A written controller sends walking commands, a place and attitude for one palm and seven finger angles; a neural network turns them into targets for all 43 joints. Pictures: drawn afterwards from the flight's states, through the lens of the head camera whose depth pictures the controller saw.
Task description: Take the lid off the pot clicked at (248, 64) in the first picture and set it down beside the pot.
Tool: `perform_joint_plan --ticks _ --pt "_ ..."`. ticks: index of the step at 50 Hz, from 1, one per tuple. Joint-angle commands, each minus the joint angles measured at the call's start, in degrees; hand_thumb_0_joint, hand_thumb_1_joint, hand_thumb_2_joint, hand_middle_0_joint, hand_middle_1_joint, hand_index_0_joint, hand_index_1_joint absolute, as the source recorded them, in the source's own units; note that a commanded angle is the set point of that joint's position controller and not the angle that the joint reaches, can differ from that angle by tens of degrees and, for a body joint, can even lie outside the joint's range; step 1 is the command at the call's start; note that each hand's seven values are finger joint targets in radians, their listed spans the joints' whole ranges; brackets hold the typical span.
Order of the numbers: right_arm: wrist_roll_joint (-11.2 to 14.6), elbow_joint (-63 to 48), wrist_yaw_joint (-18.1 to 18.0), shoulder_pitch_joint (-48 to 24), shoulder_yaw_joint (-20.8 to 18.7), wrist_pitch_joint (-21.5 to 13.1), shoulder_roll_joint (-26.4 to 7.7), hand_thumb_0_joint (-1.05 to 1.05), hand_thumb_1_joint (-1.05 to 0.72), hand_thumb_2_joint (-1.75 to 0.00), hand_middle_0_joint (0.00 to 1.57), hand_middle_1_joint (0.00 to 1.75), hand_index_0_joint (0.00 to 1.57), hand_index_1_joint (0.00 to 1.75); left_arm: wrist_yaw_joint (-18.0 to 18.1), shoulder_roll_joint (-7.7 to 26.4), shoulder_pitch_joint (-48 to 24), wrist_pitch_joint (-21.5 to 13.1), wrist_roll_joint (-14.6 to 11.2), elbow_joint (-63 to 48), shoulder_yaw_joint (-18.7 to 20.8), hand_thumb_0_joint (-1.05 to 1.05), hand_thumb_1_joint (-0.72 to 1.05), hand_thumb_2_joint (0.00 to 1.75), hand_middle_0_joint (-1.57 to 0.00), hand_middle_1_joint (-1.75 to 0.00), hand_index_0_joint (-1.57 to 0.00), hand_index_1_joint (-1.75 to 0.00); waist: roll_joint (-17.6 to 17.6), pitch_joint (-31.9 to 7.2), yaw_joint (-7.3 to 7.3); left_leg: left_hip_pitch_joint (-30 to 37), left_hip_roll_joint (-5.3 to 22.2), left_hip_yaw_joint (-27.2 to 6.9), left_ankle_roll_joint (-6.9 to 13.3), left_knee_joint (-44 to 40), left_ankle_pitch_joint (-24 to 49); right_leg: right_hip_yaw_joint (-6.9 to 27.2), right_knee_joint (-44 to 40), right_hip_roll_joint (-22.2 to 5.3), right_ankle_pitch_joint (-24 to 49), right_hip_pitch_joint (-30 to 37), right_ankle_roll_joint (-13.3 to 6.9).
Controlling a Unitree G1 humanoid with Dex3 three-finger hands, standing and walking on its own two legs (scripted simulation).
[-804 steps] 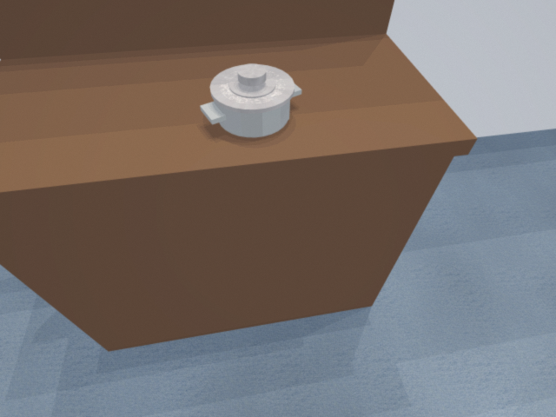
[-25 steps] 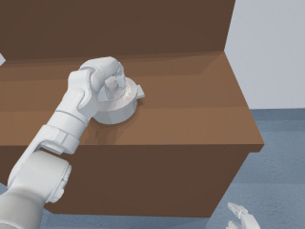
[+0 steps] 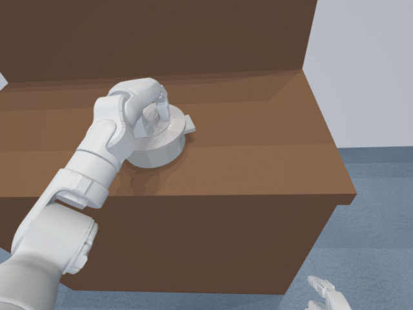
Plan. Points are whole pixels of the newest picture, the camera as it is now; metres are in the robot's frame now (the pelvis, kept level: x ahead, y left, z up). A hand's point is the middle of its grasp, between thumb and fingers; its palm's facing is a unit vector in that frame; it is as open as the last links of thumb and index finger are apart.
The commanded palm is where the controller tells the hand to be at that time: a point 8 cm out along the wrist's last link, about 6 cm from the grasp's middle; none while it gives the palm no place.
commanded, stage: lift the lid straight up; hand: left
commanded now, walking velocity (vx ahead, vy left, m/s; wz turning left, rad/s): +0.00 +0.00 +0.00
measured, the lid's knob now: (147, 117) +0.46 +0.13 +0.15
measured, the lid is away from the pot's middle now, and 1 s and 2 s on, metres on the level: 0.00 0.00 0.02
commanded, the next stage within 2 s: none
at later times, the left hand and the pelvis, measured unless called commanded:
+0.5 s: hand (137, 115) +0.42 +0.14 +0.19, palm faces -0.28 -0.08 -0.96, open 7.1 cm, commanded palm +0.41 +0.14 +0.27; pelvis +0.00 +0.00 +0.00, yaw +0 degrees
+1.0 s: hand (135, 94) +0.43 +0.13 +0.23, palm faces -0.23 -0.07 -0.97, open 7.0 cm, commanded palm +0.41 +0.14 +0.31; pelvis -0.01 +0.00 +0.00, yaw +0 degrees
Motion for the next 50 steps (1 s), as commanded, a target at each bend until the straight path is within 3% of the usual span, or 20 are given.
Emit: perform_joint_plan --ticks 1,7,10,13,14,17,21,23,26,29,31,32,36,37,39,42,45,46,47,50 --pt "-0.17 -8.97 -0.38 -6.54 -2.53 -2.69 -6.03 0.0 -0.9 -0.9 0.2 0.3 0.2 0.3 2.01 10.36 -27.7 -0.56 0.49 -9.8 5.62 0.0 0.52 1.16 -0.75 -0.88 -0.94 -1.0 -5.97 -18.95 -0.3 12.77 -1.81 -1.54 2.96 0.08 15.29 0.04 -2.41 2.71 23.3 0.95 -1.97" --pt "-0.48 -8.93 -0.57 -6.45 -2.49 -3.51 -5.7 0.0 -0.9 -0.9 0.2 0.3 0.2 0.3 2.12 16.54 -32.81 -1.22 1.6 -14.93 9.78 0.0 0.53 1.16 -0.76 -0.88 -0.95 -1.0 -6.08 -23.47 0.59 14.79 -1.79 -1.92 2.96 0.01 18.3 0.71 -1.82 2.85 26.26 4.23 -1.71" --pt "-0.29 -8.66 -0.67 -6.64 -2.4 -3.86 -5.57 0.0 -0.9 -0.9 0.2 0.3 0.2 0.3 1.74 14.23 -33.83 -0.8 1.35 -13.6 7.47 0.0 0.53 1.16 -0.76 -0.88 -0.95 -1.0 -5.45 -20.71 0.0 14.58 -1.92 -2.04 3.01 -0.25 16.79 0.46 -2.51 3.04 24.76 2.15 -1.75" --pt "-0.63 -8.59 -0.98 -6.43 -2.5 -4.52 -5.99 0.0 -0.9 -0.9 0.2 0.3 0.2 0.3 1.94 19.43 -35.31 -1.28 1.94 -15.27 11.47 0.0 0.53 1.16 -0.76 -0.88 -0.95 -1.0 -5.39 -23.66 0.67 15.6 -1.91 -2.2 3.21 -0.12 18.88 1.08 -2.22 2.98 27.05 4.56 -1.72" --pt "-0.43 -8.68 -1.02 -6.9 -2.29 -4.88 -5.48 0.0 -0.9 -0.9 0.2 0.3 0.2 0.3 1.75 16.33 -36.28 -1.2 1.8 -14.66 8.63 0.0 0.53 1.16 -0.76 -0.88 -0.95 -1.0 -4.94 -21.85 0.2 15.03 -2.13 -2.11 3.07 -0.31 17.8 0.9 -2.35 2.87 26.22 3.37 -1.68" --pt "-0.48 -8.6 -0.76 -6.52 -2.6 -5.5 -5.7 0.0 -0.9 -0.9 0.2 0.3 0.2 0.3 1.82 18.48 -36.86 -1.69 1.48 -18.06 10.69 0.0 0.53 1.16 -0.76 -0.88 -0.95 -1.0 -3.44 -24.92 0.77 17.56 -1.73 -2.69 2.87 -0.46 20.4 0.79 -2.16 3.0 26.61 4.18 -1.76" --pt "-0.23 -8.17 -0.56 -6.47 -2.87 -5.43 -5.97 0.0 -0.9 -0.9 0.2 0.3 0.2 0.3 1.16 14.54 -35.13 -1.13 0.45 -16.0 7.74 0.0 0.53 1.16 -0.76 -0.89 -0.95 -1.0 -3.64 -22.27 -0.2 17.21 -1.62 -2.65 3.1 -0.05 21.36 0.32 -2.8 3.09 26.85 2.8 -1.86" --pt "-0.37 -7.61 -0.83 -6.52 -2.56 -5.24 -6.08 0.0 -0.9 -0.9 0.2 0.3 0.2 0.3 1.13 17.52 -38.28 -0.9 1.68 -14.64 9.48 0.0 0.53 1.16 -0.76 -0.89 -0.95 -1.0 -5.46 -20.95 0.06 15.64 -1.83 -2.38 2.95 -0.82 17.28 0.48 -3.07 3.25 25.14 2.62 -1.74" --pt "-0.16 -7.93 -0.79 -6.97 -2.68 -5.92 -5.95 0.0 -0.9 -0.9 0.2 0.3 0.2 0.3 0.95 14.53 -38.72 -1.19 0.07 -16.12 7.3 0.0 0.53 1.16 -0.76 -0.89 -0.95 -1.0 -3.05 -22.77 -0.26 17.65 -1.92 -2.77 3.02 -0.58 18.07 0.29 -3.01 3.0 24.6 2.34 -1.95" --pt "-0.48 -7.57 -0.89 -6.92 -2.36 -6.41 -5.68 0.0 -0.9 -0.9 0.2 0.3 0.2 0.3 0.92 18.19 -41.0 -1.21 1.71 -15.14 9.93 0.0 0.54 1.16 -0.76 -0.89 -0.95 -1.0 -5.55 -23.72 0.6 16.98 -1.97 -2.82 2.9 -0.79 18.12 0.69 -2.56 3.03 25.43 3.47 -1.82" --pt "-0.32 -7.72 -0.74 -7.24 -2.51 -6.26 -5.7 0.0 -0.9 -0.9 0.2 0.3 0.2 0.3 0.56 13.9 -39.72 -1.16 0.36 -14.08 6.74 0.0 0.54 1.16 -0.76 -0.89 -0.95 -1.0 -4.54 -22.59 -0.21 16.91 -1.95 -2.71 2.9 -0.69 18.66 0.31 -2.83 2.91 24.96 2.67 -1.96" --pt "-0.43 -6.95 -0.78 -6.66 -2.37 -6.01 -5.7 0.0 -0.9 -0.9 0.2 0.3 0.2 0.3 0.68 16.38 -39.77 -0.98 1.42 -12.18 8.86 0.0 0.54 1.16 -0.76 -0.89 -0.95 -1.0 -6.14 -21.56 0.34 16.06 -1.66 -2.53 2.63 -1.38 17.09 0.26 -2.97 3.07 23.56 2.28 -1.82" --pt "-0.4 -7.92 -0.81 -7.49 -2.33 -6.18 -5.84 0.0 -0.9 -0.9 0.2 0.3 0.2 0.3 0.48 14.46 -41.47 -1.18 0.36 -14.09 7.2 0.0 0.54 1.16 -0.76 -0.89 -0.95 -1.0 -4.54 -23.3 0.2 17.12 -1.92 -2.64 2.88 -1.19 16.84 0.32 -3.05 2.72 23.54 2.71 -2.05" --pt "-0.56 -7.42 -0.93 -7.14 -2.15 -6.2 -5.56 0.0 -0.9 -0.9 0.2 0.3 0.2 0.3 0.57 17.19 -43.02 -1.17 1.65 -13.04 9.07 0.0 0.54 1.16 -0.76 -0.89 -0.95 -1.0 -5.54 -23.4 0.58 16.56 -1.78 -2.56 2.66 -1.62 16.34 0.55 -2.9 2.91 23.06 3.08 -1.9" --pt "-0.44 -7.38 -1.2 -7.27 -1.92 -6.21 -5.38 0.0 -0.9 -0.9 0.2 0.3 0.2 0.3 0.32 15.94 -44.32 -0.89 1.97 -10.95 7.71 0.0 0.54 1.16 -0.76 -0.89 -0.95 -1.0 -6.96 -20.96 0.2 15.11 -2.02 -2.14 2.87 -1.89 14.32 0.54 -3.4 2.81 22.3 2.24 -1.79" --pt "-0.6 -7.05 -1.52 -6.72 -1.84 -6.21 -5.93 0.0 -0.9 -0.9 0.2 0.3 0.2 0.3 0.43 20.85 -45.08 -1.09 2.35 -9.43 11.51 0.0 0.54 1.16 -0.76 -0.89 -0.95 -1.0 -6.88 -22.29 0.96 14.22 -1.89 -1.9 2.77 -2.46 13.5 0.91 -3.32 2.52 21.9 4.12 -1.71" --pt "-0.32 -7.51 -1.5 -7.07 -1.84 -6.53 -5.31 0.0 -0.9 -0.9 0.2 0.3 0.2 0.3 -0.27 14.63 -46.16 -1.02 2.02 -9.34 6.3 0.0 0.54 1.16 -0.76 -0.89 -0.95 -1.0 -6.24 -21.03 0.08 15.05 -1.94 -2.08 2.9 -2.13 14.62 0.59 -3.34 2.7 22.36 2.24 -1.82" --pt "-0.33 -7.72 -1.29 -6.81 -2.14 -6.53 -5.76 0.0 -0.9 -0.9 0.2 0.3 0.2 0.3 -0.26 14.25 -44.21 -0.92 0.98 -9.58 6.62 0.0 0.54 1.16 -0.76 -0.89 -0.95 -1.0 -4.23 -21.63 0.09 15.82 -1.82 -2.16 3.02 -1.96 15.41 0.37 -3.7 2.58 22.28 2.24 -2.01" --pt "-0.5 -7.17 -1.44 -6.27 -1.98 -6.44 -5.91 0.0 -0.9 -0.9 0.2 0.3 0.2 0.3 -0.09 18.93 -44.81 -0.77 2.37 -7.9 10.07 0.0 0.54 1.16 -0.76 -0.89 -0.95 -1.0 -6.65 -22.12 0.69 14.86 -1.65 -2.13 2.75 -2.31 14.45 0.7 -3.38 2.75 21.62 3.37 -1.83" --pt "-0.33 -7.56 -1.67 -6.8 -1.87 -7.0 -5.66 0.0 -0.9 -0.9 0.2 0.3 0.2 0.3 -0.6 17.21 -47.81 -0.91 2.35 -8.98 7.92 0.0 0.54 1.16 -0.76 -0.89 -0.95 -1.0 -5.66 -22.23 0.23 15.34 -2.0 -2.03 3.02 -2.18 14.07 0.87 -3.43 2.69 21.87 2.68 -1.79"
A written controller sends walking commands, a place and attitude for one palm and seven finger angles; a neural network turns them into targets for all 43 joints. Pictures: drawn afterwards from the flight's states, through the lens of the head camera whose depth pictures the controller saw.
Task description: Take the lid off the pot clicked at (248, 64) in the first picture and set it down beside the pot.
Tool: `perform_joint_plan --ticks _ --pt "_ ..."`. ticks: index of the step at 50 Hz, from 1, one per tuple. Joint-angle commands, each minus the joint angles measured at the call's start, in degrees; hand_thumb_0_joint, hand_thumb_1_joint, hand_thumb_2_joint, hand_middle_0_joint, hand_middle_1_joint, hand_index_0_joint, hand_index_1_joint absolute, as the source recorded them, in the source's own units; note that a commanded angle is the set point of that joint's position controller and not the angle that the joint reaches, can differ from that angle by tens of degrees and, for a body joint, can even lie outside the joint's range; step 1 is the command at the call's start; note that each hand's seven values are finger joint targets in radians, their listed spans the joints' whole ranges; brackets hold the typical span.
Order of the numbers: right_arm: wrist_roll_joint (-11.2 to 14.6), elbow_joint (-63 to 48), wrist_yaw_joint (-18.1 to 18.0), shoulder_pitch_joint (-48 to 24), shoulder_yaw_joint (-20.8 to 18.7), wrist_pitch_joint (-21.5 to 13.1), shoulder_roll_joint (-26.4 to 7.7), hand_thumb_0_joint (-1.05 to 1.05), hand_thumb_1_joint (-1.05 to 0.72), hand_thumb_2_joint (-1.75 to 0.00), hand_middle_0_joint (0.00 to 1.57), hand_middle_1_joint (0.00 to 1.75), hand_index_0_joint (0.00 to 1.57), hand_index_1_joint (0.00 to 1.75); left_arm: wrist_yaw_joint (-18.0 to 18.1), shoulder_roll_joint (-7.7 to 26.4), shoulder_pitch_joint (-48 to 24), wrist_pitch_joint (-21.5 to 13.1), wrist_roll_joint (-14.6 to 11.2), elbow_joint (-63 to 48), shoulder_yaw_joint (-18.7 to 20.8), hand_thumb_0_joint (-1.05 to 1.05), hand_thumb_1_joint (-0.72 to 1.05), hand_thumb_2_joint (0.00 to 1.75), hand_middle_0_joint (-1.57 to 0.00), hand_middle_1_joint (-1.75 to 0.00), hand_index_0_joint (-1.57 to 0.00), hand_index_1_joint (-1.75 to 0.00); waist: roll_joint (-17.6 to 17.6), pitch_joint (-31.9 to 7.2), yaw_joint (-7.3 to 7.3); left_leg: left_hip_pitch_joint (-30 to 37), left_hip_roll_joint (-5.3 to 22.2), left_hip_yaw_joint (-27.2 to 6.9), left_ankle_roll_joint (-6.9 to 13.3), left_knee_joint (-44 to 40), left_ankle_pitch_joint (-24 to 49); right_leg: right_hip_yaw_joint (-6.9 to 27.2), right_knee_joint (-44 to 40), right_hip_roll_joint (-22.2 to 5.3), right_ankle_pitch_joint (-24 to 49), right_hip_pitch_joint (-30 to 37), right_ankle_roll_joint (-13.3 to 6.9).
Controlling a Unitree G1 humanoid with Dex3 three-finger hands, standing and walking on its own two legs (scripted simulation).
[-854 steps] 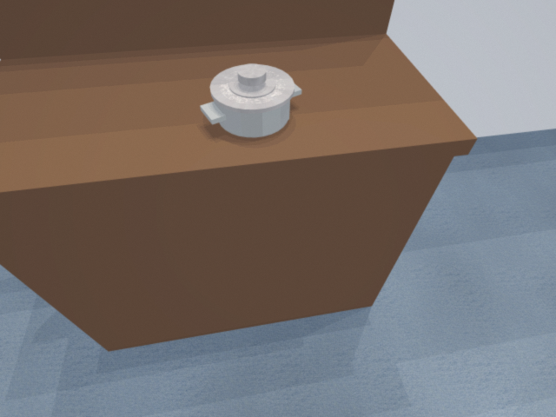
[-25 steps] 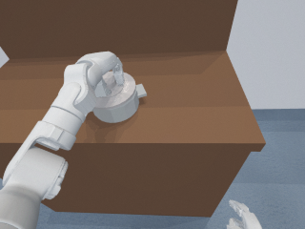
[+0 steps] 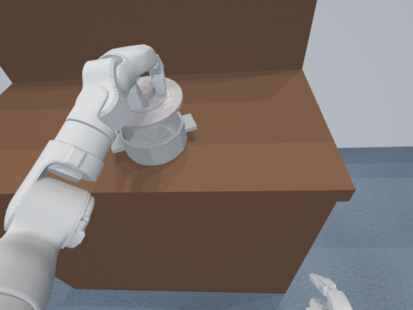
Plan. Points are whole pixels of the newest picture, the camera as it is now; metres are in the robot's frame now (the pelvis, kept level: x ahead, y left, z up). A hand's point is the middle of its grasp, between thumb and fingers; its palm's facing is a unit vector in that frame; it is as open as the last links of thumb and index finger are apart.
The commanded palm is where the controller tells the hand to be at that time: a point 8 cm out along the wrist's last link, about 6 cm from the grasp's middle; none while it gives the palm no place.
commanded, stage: lift the lid straight up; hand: left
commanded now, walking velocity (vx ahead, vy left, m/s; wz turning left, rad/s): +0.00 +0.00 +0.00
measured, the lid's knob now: (141, 90) +0.47 +0.13 +0.21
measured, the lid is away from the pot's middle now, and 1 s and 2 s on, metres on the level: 0.00 0.02 0.12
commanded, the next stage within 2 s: move the lid sideways beside the pot in 1.04 s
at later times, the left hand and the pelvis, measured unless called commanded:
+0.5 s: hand (130, 71) +0.45 +0.13 +0.27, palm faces -0.17 -0.07 -0.98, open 7.0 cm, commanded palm +0.42 +0.14 +0.35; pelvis +0.00 +0.00 +0.00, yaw +0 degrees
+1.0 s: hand (124, 48) +0.45 +0.13 +0.31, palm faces -0.11 -0.08 -0.99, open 7.0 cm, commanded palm +0.42 +0.14 +0.37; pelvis +0.00 +0.01 +0.00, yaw +0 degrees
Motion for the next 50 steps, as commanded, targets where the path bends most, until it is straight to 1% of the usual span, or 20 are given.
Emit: perform_joint_plan --ticks 1,3,6,9,11,13,16,17,18,20,28,31,33,36,38,41,43,46,48,50 --pt "0.06 -8.9 -0.36 -6.51 -2.33 -3.07 -5.75 0.0 -0.9 -0.9 0.2 0.3 0.2 0.3 3.56 11.61 -36.64 -0.43 1.36 -11.76 5.62 0.0 0.54 1.16 -0.76 -0.89 -0.95 -1.0 -5.25 -22.33 -0.47 14.16 -1.65 -2.29 2.9 0.08 12.82 0.17 -2.57 2.86 20.18 1.0 -2.08" --pt "-0.23 -8.51 -0.65 -6.12 -2.18 -3.28 -5.98 0.0 -0.9 -0.9 0.2 0.3 0.2 0.3 3.65 17.09 -40.14 -0.5 2.95 -11.48 9.25 0.0 0.54 1.16 -0.76 -0.89 -0.95 -1.0 -6.63 -22.59 0.13 13.22 -1.75 -2.25 2.97 -0.2 11.22 0.75 -2.56 2.95 19.95 1.82 -1.88" --pt "0.02 -8.82 -0.51 -6.18 -2.42 -3.92 -6.04 0.0 -0.9 -0.9 0.2 0.3 0.2 0.3 3.5 13.75 -40.15 -0.59 1.63 -13.05 6.76 0.0 0.54 1.16 -0.76 -0.89 -0.95 -1.0 -4.06 -24.41 -0.22 15.24 -1.69 -2.45 2.87 0.18 13.37 0.53 -2.35 2.76 20.71 1.83 -2.11" --pt "-0.24 -8.85 -0.48 -6.13 -2.31 -4.47 -5.77 0.0 -0.9 -0.9 0.2 0.3 0.2 0.3 3.36 18.24 -41.23 -0.62 3.39 -13.73 10.13 0.0 0.54 1.16 -0.76 -0.89 -0.95 -1.0 -5.65 -25.21 0.69 14.89 -1.62 -2.37 2.86 0.34 15.02 0.89 -1.75 2.72 22.56 2.79 -2.07" --pt "-0.1 -8.99 -0.12 -5.82 -2.6 -4.09 -6.2 0.0 -0.9 -0.9 0.2 0.3 0.2 0.3 2.75 14.78 -37.16 -0.18 1.7 -12.86 8.25 0.0 0.54 1.16 -0.76 -0.89 -0.95 -1.0 -5.24 -24.39 0.35 14.73 -1.63 -2.31 3.05 0.72 16.99 0.51 -2.19 2.63 24.17 3.07 -2.14" --pt "-0.21 -8.77 -0.3 -6.31 -2.21 -3.34 -6.23 0.0 -0.9 -0.9 0.2 0.3 0.2 0.3 2.32 18.57 -38.6 0.4 3.46 -10.63 10.4 0.0 0.54 1.16 -0.76 -0.89 -0.95 -1.0 -8.31 -21.91 0.71 12.01 -1.59 -1.7 3.04 0.07 14.19 0.76 -2.4 2.65 23.23 3.08 -1.85" --pt "0.36 -9.32 -0.09 -6.8 -2.41 -3.29 -6.18 0.0 -0.9 -0.9 0.2 0.3 0.2 0.3 1.97 12.23 -39.4 0.71 1.57 -12.78 5.33 0.0 0.54 1.16 -0.76 -0.89 -0.95 -1.0 -5.01 -22.16 -0.26 14.4 -1.45 -1.83 3.01 0.39 15.12 0.19 -2.44 2.57 21.81 0.95 -2.1" --pt "0.11 -9.24 -0.05 -6.51 -2.25 -3.48 -5.99 0.0 -0.9 -0.9 0.2 0.3 0.2 0.3 2.38 17.61 -41.97 0.62 3.1 -14.91 9.14 0.0 0.54 1.16 -0.76 -0.89 -0.95 -1.0 -5.16 -24.79 0.7 14.99 -1.25 -2.01 2.67 0.07 14.9 0.51 -1.94 2.81 21.15 2.03 -2.03" --pt "-0.06 -9.58 -0.26 -7.07 -2.19 -3.63 -6.04 0.0 -0.9 -0.9 0.2 0.3 0.2 0.3 2.27 18.24 -43.26 0.51 3.46 -15.85 9.35 0.0 0.54 1.16 -0.76 -0.89 -0.95 -1.0 -4.39 -25.94 0.68 15.37 -1.6 -2.25 2.89 0.57 15.69 0.77 -1.71 2.84 22.34 2.65 -2.21" --pt "0.01 -8.72 -0.65 -6.53 -2.02 -3.6 -5.89 0.0 -0.9 -0.9 0.2 0.3 0.2 0.3 1.95 17.53 -42.78 1.17 3.68 -11.16 8.71 0.0 0.54 1.16 -0.76 -0.89 -0.95 -1.0 -6.55 -22.85 0.21 13.56 -1.62 -1.92 3.04 0.37 14.3 0.59 -2.12 2.79 21.7 1.56 -2.03" --pt "-0.1 -8.75 -0.66 -6.65 -2.01 -3.81 -6.04 0.0 -0.9 -0.9 0.2 0.3 0.2 0.3 1.48 18.5 -46.28 1.35 3.96 -11.97 8.97 0.0 0.54 1.16 -0.76 -0.89 -0.95 -1.0 -6.56 -24.9 0.35 14.35 -1.56 -2.14 2.98 0.45 15.66 0.75 -2.13 2.69 22.71 2.43 -2.07" --pt "0.47 -8.33 -0.57 -6.55 -1.99 -3.55 -6.26 0.0 -0.9 -0.9 0.2 0.3 0.2 0.3 1.03 13.37 -44.3 2.11 2.43 -8.59 5.01 0.0 0.54 1.16 -0.76 -0.89 -0.95 -1.0 -5.25 -22.38 -0.51 13.96 -1.44 -2.04 2.84 0.22 14.44 0.15 -2.55 2.47 20.71 0.49 -2.17" --pt "-0.02 -8.47 -0.84 -6.65 -1.82 -3.7 -6.15 0.0 -0.9 -0.9 0.2 0.3 0.2 0.3 1.18 18.6 -48.06 1.95 4.18 -9.93 8.71 0.0 0.54 1.16 -0.76 -0.89 -0.95 -1.0 -6.66 -23.83 0.28 13.48 -1.58 -2.05 2.92 -0.04 12.83 0.58 -2.5 2.61 19.86 1.53 -2.09" --pt "0.33 -8.67 -0.59 -6.35 -1.97 -4.34 -6.12 0.0 -0.9 -0.9 0.2 0.3 0.2 0.3 1.08 13.8 -48.51 1.88 2.65 -11.97 4.89 0.0 0.54 1.16 -0.76 -0.89 -0.95 -1.0 -3.36 -26.06 -0.43 16.16 -1.38 -2.56 2.72 0.72 17.12 0.21 -1.9 2.43 21.61 1.07 -2.39" --pt "-0.15 -8.49 -0.71 -6.56 -1.88 -4.43 -6.04 0.0 -0.9 -0.9 0.2 0.3 0.2 0.3 1.04 18.52 -49.8 2.11 4.64 -11.53 8.4 0.0 0.54 1.16 -0.76 -0.89 -0.95 -1.0 -5.04 -25.98 0.33 15.25 -1.51 -2.38 2.82 0.62 16.18 0.61 -1.96 2.65 21.5 1.59 -2.37" --pt "0.48 -8.35 -0.37 -6.08 -1.87 -4.22 -6.32 0.0 -0.9 -0.9 0.2 0.3 0.2 0.3 0.7 13.73 -47.68 2.61 2.9 -9.95 5.03 0.0 0.54 1.16 -0.76 -0.89 -0.95 -1.0 -3.71 -24.17 -0.2 15.14 -1.14 -2.6 2.48 0.32 17.58 -0.04 -2.11 2.36 21.09 0.41 -2.56" --pt "-0.2 -8.54 -0.51 -6.39 -1.95 -4.34 -6.2 0.0 -0.9 -0.9 0.2 0.3 0.2 0.3 0.83 18.65 -48.26 2.74 4.79 -10.34 8.99 0.0 0.54 1.16 -0.76 -0.89 -0.95 -1.0 -5.65 -26.12 0.76 14.92 -1.21 -2.35 2.69 0.67 17.99 0.48 -1.74 2.59 21.91 1.83 -2.5" --pt "0.53 -8.52 -0.07 -6.14 -1.9 -3.68 -6.42 0.0 -0.9 -0.9 0.2 0.3 0.2 0.3 0.2 12.74 -44.44 3.32 3.03 -7.97 4.68 0.0 0.54 1.16 -0.76 -0.89 -0.95 -1.0 -6.2 -22.77 -0.04 13.65 -0.91 -2.26 2.51 0.15 18.11 -0.2 -2.06 2.24 21.64 0.58 -2.45" --pt "-0.12 -8.86 -0.29 -6.69 -1.78 -3.38 -6.49 0.0 -0.9 -0.9 0.2 0.3 0.2 0.3 0.33 19.11 -46.64 3.3 4.99 -9.35 9.28 0.0 0.54 1.16 -0.76 -0.89 -0.95 -1.0 -8.12 -24.04 1.1 12.43 -1.24 -1.89 2.77 0.13 16.17 0.33 -1.83 2.33 21.93 2.37 -2.36" --pt "0.16 -9.14 -0.38 -7.12 -1.68 -3.46 -6.0 0.0 -0.9 -0.9 0.2 0.3 0.2 0.3 0.09 17.33 -47.1 3.44 4.71 -9.67 7.53 0.0 0.54 1.16 -0.76 -0.89 -0.95 -1.0 -7.42 -24.37 0.9 12.72 -1.31 -1.79 2.83 0.29 16.75 0.32 -1.46 2.23 22.29 2.08 -2.31"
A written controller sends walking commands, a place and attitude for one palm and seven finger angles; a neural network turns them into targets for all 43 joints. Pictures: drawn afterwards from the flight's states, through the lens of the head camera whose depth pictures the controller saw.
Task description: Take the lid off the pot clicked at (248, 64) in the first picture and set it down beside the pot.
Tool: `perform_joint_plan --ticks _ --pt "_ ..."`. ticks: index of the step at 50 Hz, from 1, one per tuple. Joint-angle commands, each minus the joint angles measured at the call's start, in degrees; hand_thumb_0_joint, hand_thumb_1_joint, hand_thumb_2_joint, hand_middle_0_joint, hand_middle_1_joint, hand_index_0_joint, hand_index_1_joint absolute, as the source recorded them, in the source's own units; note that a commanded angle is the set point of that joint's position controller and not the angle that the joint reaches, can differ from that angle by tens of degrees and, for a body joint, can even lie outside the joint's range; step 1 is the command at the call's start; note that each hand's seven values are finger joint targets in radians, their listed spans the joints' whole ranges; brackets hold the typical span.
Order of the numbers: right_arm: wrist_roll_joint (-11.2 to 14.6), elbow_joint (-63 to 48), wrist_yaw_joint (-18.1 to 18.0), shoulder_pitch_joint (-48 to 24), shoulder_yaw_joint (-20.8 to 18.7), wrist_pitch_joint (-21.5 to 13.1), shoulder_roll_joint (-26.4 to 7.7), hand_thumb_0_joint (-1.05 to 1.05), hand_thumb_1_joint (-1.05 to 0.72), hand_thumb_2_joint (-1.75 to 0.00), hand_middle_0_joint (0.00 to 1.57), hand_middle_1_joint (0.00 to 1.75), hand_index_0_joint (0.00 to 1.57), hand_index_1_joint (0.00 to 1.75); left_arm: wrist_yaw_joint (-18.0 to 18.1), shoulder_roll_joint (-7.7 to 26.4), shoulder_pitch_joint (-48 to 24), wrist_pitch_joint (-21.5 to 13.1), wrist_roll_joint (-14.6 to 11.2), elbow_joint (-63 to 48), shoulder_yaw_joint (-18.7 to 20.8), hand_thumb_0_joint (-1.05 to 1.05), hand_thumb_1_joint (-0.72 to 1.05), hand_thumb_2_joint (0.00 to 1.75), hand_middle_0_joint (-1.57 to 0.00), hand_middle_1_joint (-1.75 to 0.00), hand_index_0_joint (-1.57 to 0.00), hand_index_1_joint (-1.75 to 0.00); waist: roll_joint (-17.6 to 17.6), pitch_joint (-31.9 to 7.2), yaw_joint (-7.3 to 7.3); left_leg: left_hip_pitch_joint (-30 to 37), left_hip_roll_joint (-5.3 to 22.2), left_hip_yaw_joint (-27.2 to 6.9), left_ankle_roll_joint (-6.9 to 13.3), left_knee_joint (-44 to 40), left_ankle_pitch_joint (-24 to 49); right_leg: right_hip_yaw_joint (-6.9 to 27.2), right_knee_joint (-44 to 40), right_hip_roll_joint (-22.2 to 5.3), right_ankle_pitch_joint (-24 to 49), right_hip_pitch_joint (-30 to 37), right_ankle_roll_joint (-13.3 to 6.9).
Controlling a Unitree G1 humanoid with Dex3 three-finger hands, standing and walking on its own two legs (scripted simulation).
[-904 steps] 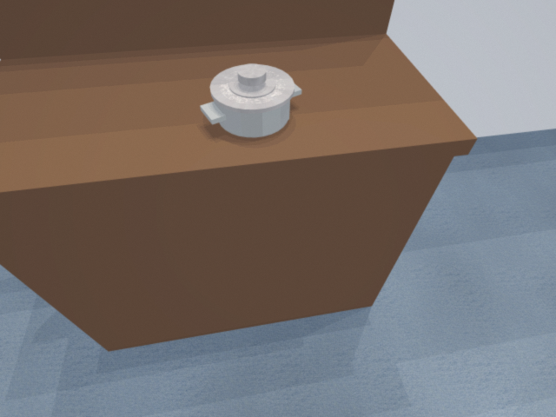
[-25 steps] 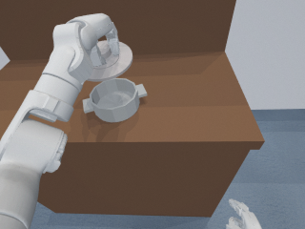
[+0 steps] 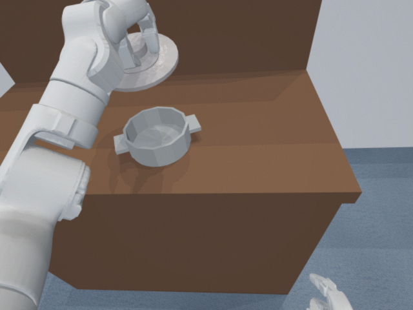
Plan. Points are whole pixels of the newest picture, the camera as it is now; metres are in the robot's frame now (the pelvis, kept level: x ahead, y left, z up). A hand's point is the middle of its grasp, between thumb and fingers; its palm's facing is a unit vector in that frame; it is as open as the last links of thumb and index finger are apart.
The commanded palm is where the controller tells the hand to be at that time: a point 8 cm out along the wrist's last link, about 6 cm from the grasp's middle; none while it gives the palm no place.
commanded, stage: lift the lid straight up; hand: left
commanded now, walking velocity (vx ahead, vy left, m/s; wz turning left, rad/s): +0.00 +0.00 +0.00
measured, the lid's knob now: (131, 47) +0.48 +0.13 +0.29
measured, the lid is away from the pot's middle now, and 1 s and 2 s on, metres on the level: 0.02 0.12 0.23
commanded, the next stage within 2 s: move the lid sideways beside the pot in 0.04 s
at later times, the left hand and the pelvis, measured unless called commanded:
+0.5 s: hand (102, 56) +0.44 +0.17 +0.30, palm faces -0.13 -0.07 -0.99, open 6.9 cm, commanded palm +0.41 +0.18 +0.37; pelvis +0.00 +0.00 +0.00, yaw +0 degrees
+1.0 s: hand (70, 57) +0.44 +0.23 +0.30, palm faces -0.12 -0.07 -0.99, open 6.9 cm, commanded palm +0.42 +0.23 +0.37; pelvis +0.00 +0.00 +0.00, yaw +0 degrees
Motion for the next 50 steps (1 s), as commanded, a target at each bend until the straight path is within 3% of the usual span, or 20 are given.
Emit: perform_joint_plan --ticks 1,6,7,10,15,16,17,21,22,24,27,30,32,36,40,41,43,46,47,50 --pt "0.17 -9.65 -0.15 -7.06 -2.37 -2.47 -5.94 0.0 -0.9 -0.9 0.2 0.3 0.2 0.3 3.78 12.45 -34.24 -0.19 1.49 -12.78 5.14 0.0 0.54 1.16 -0.76 -0.89 -0.95 -1.0 -5.94 -24.1 -0.08 15.08 -0.47 -2.25 2.12 1.16 18.86 -0.19 -1.32 2.72 22.92 3.02 -2.95" --pt "0.17 -9.31 -0.51 -6.92 -2.33 -2.62 -6.08 0.0 -0.9 -0.9 0.2 0.3 0.2 0.3 3.88 14.85 -35.24 0.22 1.56 -11.94 6.73 0.0 0.54 1.16 -0.76 -0.89 -0.95 -1.0 -5.54 -23.11 -0.05 14.9 -0.52 -2.29 2.19 0.98 16.77 -0.17 -1.63 2.86 21.11 2.28 -3.0" --pt "-0.05 -9.26 -0.56 -6.7 -2.25 -2.76 -5.86 0.0 -0.9 -0.9 0.2 0.3 0.2 0.3 4.15 18.94 -38.17 -0.14 2.84 -14.38 9.67 0.0 0.54 1.16 -0.76 -0.89 -0.95 -1.0 -6.8 -25.09 0.75 14.75 -0.41 -2.39 1.85 0.36 16.09 0.01 -1.12 3.1 20.75 3.61 -2.85" --pt "-0.09 -8.8 -1.15 -6.81 -2.04 -1.9 -6.05 0.0 -0.9 -0.9 0.2 0.3 0.2 0.3 3.68 19.61 -36.93 -0.49 4.74 -8.29 9.0 0.0 0.54 1.16 -0.76 -0.89 -0.95 -1.0 -8.95 -20.86 0.35 11.53 -0.51 -1.82 2.12 0.12 12.36 -0.1 -1.55 2.91 19.01 2.21 -2.79" --pt "-0.11 -9.92 -1.29 -6.89 -2.15 -1.67 -5.96 0.0 -0.9 -0.9 0.2 0.3 0.2 0.3 3.55 20.4 -38.16 -1.67 4.92 -11.1 8.92 0.0 0.54 1.16 -0.76 -0.89 -0.95 -1.0 -6.66 -24.54 0.38 12.75 -0.74 -1.67 2.32 0.74 14.16 0.45 -1.06 2.74 20.84 4.01 -2.78" --pt "0.13 -10.45 -0.84 -6.8 -2.38 -1.77 -6.19 0.0 -0.9 -0.9 0.2 0.3 0.2 0.3 3.47 16.44 -36.03 -1.91 3.41 -13.61 6.17 0.0 0.54 1.16 -0.76 -0.89 -0.95 -1.0 -3.29 -26.04 -0.2 15.32 -0.55 -2.27 2.17 1.5 18.46 0.16 -0.91 2.68 22.25 3.5 -3.06" --pt "-0.09 -10.52 -0.76 -6.4 -2.53 -1.88 -5.96 0.0 -0.9 -0.9 0.2 0.3 0.2 0.3 3.6 20.58 -36.46 -2.07 4.45 -15.32 9.66 0.0 0.54 1.16 -0.76 -0.89 -0.95 -1.0 -4.42 -27.42 0.68 15.44 -0.45 -2.24 2.11 1.56 18.11 0.49 -0.89 3.01 21.6 4.19 -2.86" --pt "0.59 -9.49 -1.05 -5.52 -2.51 -0.68 -7.09 0.0 -0.9 -0.9 0.2 0.3 0.2 0.3 2.39 18.22 -32.48 -1.54 3.19 -7.77 7.01 0.0 0.54 1.16 -0.76 -0.89 -0.95 -1.0 -5.45 -19.75 -0.94 12.06 -0.57 -1.69 2.32 0.97 13.15 -0.45 -2.31 2.8 19.15 1.15 -2.81" --pt "0.58 -9.62 -1.09 -5.63 -2.38 -0.67 -6.75 0.0 -0.9 -0.9 0.2 0.3 0.2 0.3 2.72 22.2 -34.37 -1.92 4.37 -9.54 9.7 0.0 0.54 1.16 -0.76 -0.89 -0.95 -1.0 -5.95 -20.92 -0.13 11.68 -0.45 -1.64 2.14 0.47 12.51 -0.15 -2.04 3.06 18.29 2.1 -2.71" --pt "0.75 -10.41 -1.26 -6.52 -2.32 -1.02 -6.09 0.0 -0.9 -0.9 0.2 0.3 0.2 0.3 2.61 19.54 -38.69 -2.87 4.36 -14.08 6.68 0.0 0.54 1.16 -0.76 -0.89 -0.95 -1.0 -3.36 -22.41 -0.92 14.13 -0.83 -1.86 2.41 1.01 12.7 -0.17 -1.9 3.18 17.82 1.07 -2.84" --pt "0.46 -10.23 -1.08 -5.34 -2.61 -1.16 -6.63 0.0 -0.9 -0.9 0.2 0.3 0.2 0.3 2.89 23.81 -35.58 -3.45 4.3 -15.68 10.61 0.0 0.54 1.16 -0.76 -0.89 -0.95 -1.0 -2.36 -25.78 -0.16 15.66 -0.51 -2.41 2.19 1.72 17.36 0.05 -1.54 3.51 19.95 2.6 -2.97" --pt "0.9 -9.26 -1.4 -5.5 -2.48 -0.32 -6.81 0.0 -0.9 -0.9 0.2 0.3 0.2 0.3 1.91 22.48 -34.96 -3.12 4.14 -9.21 9.0 0.0 0.54 1.16 -0.76 -0.89 -0.95 -1.0 -4.93 -19.7 -0.99 12.33 -0.67 -1.85 2.47 0.9 11.22 -0.54 -2.57 3.45 16.73 0.27 -2.73" --pt "0.77 -10.0 -1.08 -4.99 -2.67 -0.72 -6.99 0.0 -0.9 -0.9 0.2 0.3 0.2 0.3 2.52 24.4 -35.58 -3.98 4.15 -14.49 10.34 0.0 0.54 1.16 -0.76 -0.89 -0.95 -1.0 -2.63 -24.65 -0.25 14.6 -0.51 -2.38 2.05 1.03 14.39 -0.38 -1.87 3.54 17.68 1.97 -2.94" --pt "0.99 -8.96 -1.34 -3.9 -2.69 0.26 -7.81 0.0 -0.9 -0.9 0.2 0.3 0.2 0.3 1.99 22.66 -32.28 -3.77 3.63 -7.55 8.53 0.0 0.54 1.16 -0.76 -0.89 -0.95 -1.0 -3.05 -19.99 -1.57 12.8 -0.42 -2.21 2.24 1.31 13.62 -0.79 -2.67 3.39 17.55 0.11 -3.05" --pt "0.74 -9.88 -1.45 -4.52 -2.64 0.15 -7.24 0.0 -0.9 -0.9 0.2 0.3 0.2 0.3 2.43 27.46 -36.99 -5.13 5.21 -12.31 11.6 0.0 0.54 1.16 -0.76 -0.89 -0.95 -1.0 -1.87 -24.93 -0.68 14.21 -0.66 -2.28 2.42 1.55 14.9 -0.44 -1.91 3.59 18.3 2.21 -3.08" --pt "0.87 -9.95 -1.23 -3.91 -2.8 0.03 -7.52 0.0 -0.9 -0.9 0.2 0.3 0.2 0.3 2.41 23.95 -33.92 -5.12 4.02 -12.1 9.19 0.0 0.54 1.16 -0.76 -0.89 -0.95 -1.0 0.1 -24.61 -1.33 15.89 -0.35 -2.81 2.25 2.29 18.76 -0.62 -2.03 3.55 19.21 0.92 -3.25" --pt "0.37 -9.68 -1.33 -3.88 -2.84 0.36 -7.59 0.0 -0.9 -0.9 0.2 0.3 0.2 0.3 2.41 29.99 -34.18 -5.37 5.44 -10.97 14.18 0.0 0.54 1.16 -0.76 -0.89 -0.95 -1.0 -2.74 -24.82 -0.46 14.16 -0.56 -2.46 2.52 2.11 16.56 -0.49 -2.21 3.89 18.99 2.42 -3.09" --pt "1.15 -9.99 -1.08 -3.36 -3.04 1.06 -8.0 0.0 -0.9 -0.9 0.2 0.3 0.2 0.3 1.72 25.9 -31.7 -5.38 4.18 -10.0 10.39 0.0 0.54 1.16 -0.76 -0.89 -0.95 -1.0 -1.38 -22.64 -1.21 14.09 -0.23 -2.53 2.29 2.12 18.94 -0.89 -2.31 3.48 19.96 1.12 -3.12" --pt "1.06 -10.63 -0.82 -3.62 -3.07 0.76 -7.53 0.0 -0.9 -0.9 0.2 0.3 0.2 0.3 2.16 29.34 -34.31 -5.89 5.03 -15.82 13.08 0.0 0.54 1.16 -0.76 -0.89 -0.95 -1.0 -0.47 -26.62 -0.23 16.24 0.1 -2.81 1.98 1.91 20.88 -0.63 -1.85 3.76 19.44 2.02 -2.91" --pt "1.06 -9.9 -1.11 -3.59 -3.06 1.54 -7.42 0.0 -0.9 -0.9 0.2 0.3 0.2 0.3 1.51 27.38 -31.24 -5.27 5.38 -10.26 11.76 0.0 0.54 1.16 -0.76 -0.89 -0.95 -1.0 -1.81 -21.85 -1.23 14.98 -0.14 -2.42 2.48 2.42 19.44 -1.13 -2.61 4.05 18.54 -0.79 -3.04"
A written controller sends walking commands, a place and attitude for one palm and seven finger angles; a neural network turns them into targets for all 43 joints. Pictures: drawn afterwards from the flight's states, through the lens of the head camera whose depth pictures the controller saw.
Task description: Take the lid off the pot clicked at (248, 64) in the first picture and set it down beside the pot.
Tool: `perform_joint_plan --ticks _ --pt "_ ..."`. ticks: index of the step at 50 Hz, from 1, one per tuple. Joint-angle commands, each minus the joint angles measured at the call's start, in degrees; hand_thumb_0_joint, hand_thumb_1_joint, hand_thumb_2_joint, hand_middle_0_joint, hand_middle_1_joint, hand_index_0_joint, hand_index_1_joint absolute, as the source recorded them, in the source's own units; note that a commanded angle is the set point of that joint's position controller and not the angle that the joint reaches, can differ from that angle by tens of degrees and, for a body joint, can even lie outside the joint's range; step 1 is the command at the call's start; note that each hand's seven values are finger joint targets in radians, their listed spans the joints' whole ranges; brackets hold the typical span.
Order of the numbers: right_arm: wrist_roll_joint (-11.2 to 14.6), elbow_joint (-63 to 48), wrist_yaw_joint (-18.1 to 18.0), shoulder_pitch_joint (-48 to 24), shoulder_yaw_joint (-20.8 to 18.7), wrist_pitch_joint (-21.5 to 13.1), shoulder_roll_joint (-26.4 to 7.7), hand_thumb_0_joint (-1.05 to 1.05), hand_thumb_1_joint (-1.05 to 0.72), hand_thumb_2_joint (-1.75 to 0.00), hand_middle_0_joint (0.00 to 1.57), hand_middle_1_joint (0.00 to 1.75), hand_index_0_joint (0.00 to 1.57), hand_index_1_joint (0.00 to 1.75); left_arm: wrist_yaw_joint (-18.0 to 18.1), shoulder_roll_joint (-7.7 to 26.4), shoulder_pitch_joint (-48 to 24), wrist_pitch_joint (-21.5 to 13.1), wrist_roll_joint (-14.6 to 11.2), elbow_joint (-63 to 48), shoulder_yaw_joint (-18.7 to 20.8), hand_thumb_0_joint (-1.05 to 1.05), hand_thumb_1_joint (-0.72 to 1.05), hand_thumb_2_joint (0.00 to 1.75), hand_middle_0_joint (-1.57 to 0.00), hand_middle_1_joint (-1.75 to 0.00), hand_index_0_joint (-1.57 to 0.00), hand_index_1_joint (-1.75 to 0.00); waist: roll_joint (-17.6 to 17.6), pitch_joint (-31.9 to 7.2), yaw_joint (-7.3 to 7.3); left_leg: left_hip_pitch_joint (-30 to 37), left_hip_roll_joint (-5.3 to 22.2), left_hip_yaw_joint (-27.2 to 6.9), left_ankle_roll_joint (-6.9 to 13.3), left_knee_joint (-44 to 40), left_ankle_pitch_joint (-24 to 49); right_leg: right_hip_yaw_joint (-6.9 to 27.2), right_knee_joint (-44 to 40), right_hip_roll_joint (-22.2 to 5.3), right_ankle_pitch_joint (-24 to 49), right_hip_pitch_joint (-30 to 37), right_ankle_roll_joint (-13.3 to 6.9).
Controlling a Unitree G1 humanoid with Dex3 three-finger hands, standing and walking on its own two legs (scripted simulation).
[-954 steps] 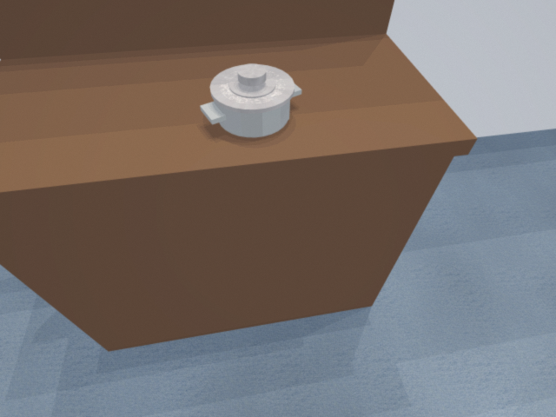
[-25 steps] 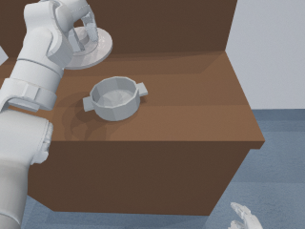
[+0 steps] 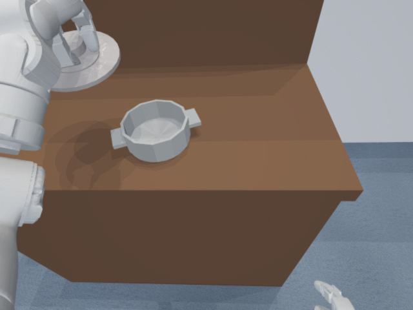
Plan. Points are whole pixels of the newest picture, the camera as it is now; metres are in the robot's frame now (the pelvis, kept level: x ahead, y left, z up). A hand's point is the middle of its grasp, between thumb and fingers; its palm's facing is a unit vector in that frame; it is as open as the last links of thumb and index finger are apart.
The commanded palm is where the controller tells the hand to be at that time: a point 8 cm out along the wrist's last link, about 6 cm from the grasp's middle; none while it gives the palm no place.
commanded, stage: move the lid sideways beside the pot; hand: left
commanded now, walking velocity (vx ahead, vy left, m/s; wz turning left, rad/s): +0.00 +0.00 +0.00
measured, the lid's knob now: (68, 46) +0.48 +0.24 +0.29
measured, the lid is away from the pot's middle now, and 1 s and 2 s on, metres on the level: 0.12 0.23 0.25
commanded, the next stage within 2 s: lower the lid onto the table in 1.18 s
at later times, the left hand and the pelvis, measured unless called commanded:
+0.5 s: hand (26, 53) +0.44 +0.28 +0.30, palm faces -0.13 -0.07 -0.99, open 6.9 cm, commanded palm +0.42 +0.28 +0.37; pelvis +0.00 +0.00 +0.00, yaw +0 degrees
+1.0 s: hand out of the picture +0.43 +0.33 +0.30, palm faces -0.15 -0.09 -0.98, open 6.9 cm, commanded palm +0.42 +0.33 +0.37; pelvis +0.00 +0.00 +0.00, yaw +0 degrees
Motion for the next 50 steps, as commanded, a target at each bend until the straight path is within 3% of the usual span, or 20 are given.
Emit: perform_joint_plan --ticks 1,2,6,7,11,13,14,16,18,21,22,26,27,31,32,36,40,46,48,50 --pt "0.12 -7.49 -0.28 -3.8 -2.86 -1.51 -7.71 0.0 -0.9 -0.9 0.2 0.3 0.2 0.3 3.77 14.68 -31.29 -0.01 1.47 -8.28 5.89 0.0 0.54 1.16 -0.76 -0.89 -0.95 -1.0 -0.22 -21.47 -0.65 16.42 -0.26 -2.08 2.1 0.89 19.71 -1.03 -2.15 3.38 17.53 -0.48 -3.22" --pt "0.05 -7.76 -0.32 -3.9 -2.77 -1.37 -7.63 0.0 -0.9 -0.9 0.2 0.3 0.2 0.3 4.19 20.97 -34.71 -0.38 2.82 -11.51 10.24 0.0 0.54 1.16 -0.76 -0.89 -0.95 -1.0 -2.42 -24.1 0.46 15.63 -0.15 -1.9 1.91 0.04 18.61 -0.64 -1.64 3.54 17.59 2.1 -3.0" --pt "0.25 -7.89 -0.7 -3.89 -2.78 -1.44 -7.77 0.0 -0.9 -0.9 0.2 0.3 0.2 0.3 4.14 17.32 -34.07 -0.92 1.82 -10.53 6.7 0.0 0.54 1.16 -0.76 -0.89 -0.95 -1.0 1.73 -24.14 -0.68 17.61 -0.42 -2.15 2.23 1.1 19.68 -0.78 -2.03 3.46 16.89 0.01 -3.31" --pt "0.08 -7.93 -0.62 -3.69 -2.78 -1.48 -7.61 0.0 -0.9 -0.9 0.2 0.3 0.2 0.3 4.65 22.72 -37.52 -1.56 3.06 -14.4 10.56 0.0 0.54 1.16 -0.76 -0.89 -0.95 -1.0 0.67 -26.66 0.16 17.88 -0.19 -2.24 1.82 0.47 19.26 -0.59 -1.59 3.74 16.66 1.58 -3.14" --pt "0.31 -7.12 -0.93 -2.67 -2.84 -0.62 -8.33 0.0 -0.9 -0.9 0.2 0.3 0.2 0.3 3.95 20.15 -31.24 -1.48 2.21 -5.61 8.46 0.0 0.54 1.16 -0.76 -0.89 -0.95 -1.0 0.16 -22.01 -0.68 15.37 -0.31 -1.87 2.22 0.88 18.6 -1.0 -2.37 3.48 17.24 0.32 -3.27" --pt "0.02 -8.08 -0.99 -4.09 -2.73 -0.42 -7.99 0.0 -0.9 -0.9 0.2 0.3 0.2 0.3 4.02 25.13 -36.32 -2.46 3.64 -10.39 11.58 0.0 0.54 1.16 -0.76 -0.89 -0.95 -1.0 -0.63 -25.6 -0.01 15.32 -0.56 -1.3 2.5 0.82 17.72 -0.4 -1.85 3.55 17.96 3.07 -3.1" --pt "0.2 -8.43 -1.08 -4.07 -2.69 -0.57 -7.66 0.0 -0.9 -0.9 0.2 0.3 0.2 0.3 4.16 24.95 -36.15 -2.7 3.72 -10.74 11.21 0.0 0.54 1.16 -0.76 -0.89 -0.95 -1.0 0.25 -26.06 -0.01 15.58 -0.64 -1.29 2.49 1.04 18.67 -0.44 -1.43 3.36 18.37 2.9 -3.14" --pt "0.71 -7.83 -0.84 -3.0 -2.92 -0.31 -7.86 0.0 -0.9 -0.9 0.2 0.3 0.2 0.3 3.77 18.1 -33.76 -2.65 2.01 -9.71 5.85 0.0 0.54 1.16 -0.76 -0.89 -0.95 -1.0 3.45 -23.03 -1.5 18.17 0.08 -2.32 2.16 1.31 22.18 -1.28 -2.42 3.64 17.02 -1.22 -3.26" --pt "0.16 -7.76 -1.05 -3.4 -2.81 -0.25 -7.89 0.0 -0.9 -0.9 0.2 0.3 0.2 0.3 4.2 24.7 -33.88 -3.05 3.73 -9.61 11.21 0.0 0.54 1.16 -0.76 -0.89 -0.95 -1.0 2.24 -24.23 -0.5 17.16 -0.25 -1.9 2.47 1.42 19.88 -0.8 -2.4 4.09 16.46 0.21 -3.36" --pt "0.68 -7.54 -0.97 -2.25 -3.04 -0.13 -8.34 0.0 -0.9 -0.9 0.2 0.3 0.2 0.3 3.99 21.04 -32.35 -3.37 2.12 -10.94 8.16 0.0 0.54 1.16 -0.76 -0.89 -0.95 -1.0 4.32 -24.53 -1.26 19.47 0.15 -2.62 2.19 1.66 24.19 -1.22 -2.65 3.87 17.4 -1.05 -3.31" --pt "0.54 -7.63 -0.89 -2.35 -2.98 -0.18 -7.97 0.0 -0.9 -0.9 0.2 0.3 0.2 0.3 4.36 25.34 -33.78 -3.56 3.38 -12.85 11.36 0.0 0.54 1.16 -0.76 -0.89 -0.95 -1.0 3.45 -25.8 -0.46 19.39 0.35 -2.53 1.95 1.15 23.18 -1.03 -2.52 4.21 16.4 -0.34 -3.14" --pt "0.7 -6.95 -1.29 -1.83 -2.92 0.38 -8.66 0.0 -0.9 -0.9 0.2 0.3 0.2 0.3 4.17 23.31 -30.88 -3.94 2.61 -6.69 9.34 0.0 0.54 1.16 -0.76 -0.89 -0.95 -1.0 3.3 -22.37 -1.3 17.14 -0.01 -2.31 2.23 0.93 19.0 -1.37 -3.2 3.99 14.95 -1.19 -3.46" --pt "0.62 -6.85 -1.26 -1.76 -2.67 0.43 -8.38 0.0 -0.9 -0.9 0.2 0.3 0.2 0.3 4.5 27.04 -34.37 -4.46 3.68 -9.02 11.51 0.0 0.54 1.16 -0.76 -0.89 -0.95 -1.0 2.24 -23.86 -0.81 16.68 0.18 -2.24 1.92 -0.05 17.44 -1.33 -3.01 4.22 14.29 0.17 -3.24" --pt "0.54 -6.63 -1.56 -1.01 -2.87 0.47 -9.04 0.0 -0.9 -0.9 0.2 0.3 0.2 0.3 4.56 26.86 -32.3 -5.33 3.22 -6.08 11.33 0.0 0.54 1.16 -0.76 -0.89 -0.95 -1.0 3.85 -24.35 -1.15 17.24 0.06 -2.18 2.33 0.94 19.27 -1.13 -3.03 3.97 15.54 0.28 -3.48" --pt "0.35 -6.99 -1.49 -1.25 -2.78 0.39 -8.57 0.0 -0.9 -0.9 0.2 0.3 0.2 0.3 4.87 30.76 -35.6 -5.96 4.31 -9.66 13.9 0.0 0.54 1.16 -0.76 -0.89 -0.95 -1.0 2.89 -26.64 -0.42 17.23 0.05 -2.13 2.08 0.24 18.58 -0.97 -2.84 4.11 15.27 1.84 -3.2" --pt "0.65 -6.95 -1.54 -0.98 -2.96 1.11 -9.02 0.0 -0.9 -0.9 0.2 0.3 0.2 0.3 4.25 27.72 -30.95 -6.24 3.38 -4.31 11.76 0.0 0.54 1.16 -0.76 -0.89 -0.95 -1.0 3.97 -22.94 -1.1 15.99 0.19 -1.81 2.41 0.96 19.97 -1.18 -3.08 3.84 16.23 0.24 -3.39" --pt "0.55 -7.11 -1.67 -1.27 -2.79 1.8 -8.77 0.0 -0.9 -0.9 0.2 0.3 0.2 0.3 4.12 31.83 -32.48 -7.03 4.82 -4.25 14.24 0.0 0.54 1.16 -0.76 -0.89 -0.95 -1.0 2.47 -22.84 -0.72 14.4 0.17 -1.22 2.62 0.61 17.66 -1.21 -2.9 3.99 15.76 1.25 -3.21" --pt "0.9 -6.42 -2.04 0.26 -2.91 2.08 -9.4 0.0 -0.9 -0.9 0.2 0.3 0.2 0.3 4.15 29.25 -30.06 -7.34 4.0 -1.61 11.66 0.0 0.54 1.16 -0.76 -0.89 -0.95 -1.0 4.66 -20.71 -1.71 15.47 0.44 -1.48 2.57 0.61 16.86 -1.72 -4.0 4.29 13.43 -1.07 -3.35" --pt "0.62 -6.45 -2.26 -0.36 -2.77 2.13 -9.13 0.0 -0.9 -0.9 0.2 0.3 0.2 0.3 4.27 33.81 -33.11 -8.21 5.13 -3.2 14.9 0.0 0.54 1.16 -0.76 -0.89 -0.95 -1.0 2.86 -22.59 -1.1 14.46 0.3 -1.01 2.93 0.51 15.36 -1.21 -3.5 4.28 14.02 1.3 -3.13" --pt "0.77 -6.14 -2.51 0.08 -2.85 1.91 -8.8 0.0 -0.9 -0.9 0.2 0.3 0.2 0.3 4.07 30.48 -34.62 -8.4 4.79 -3.26 11.84 0.0 0.54 1.16 -0.76 -0.89 -0.95 -1.0 4.35 -21.8 -1.73 15.82 0.45 -1.42 2.83 0.44 15.63 -1.66 -3.8 4.42 13.08 -0.57 -3.06"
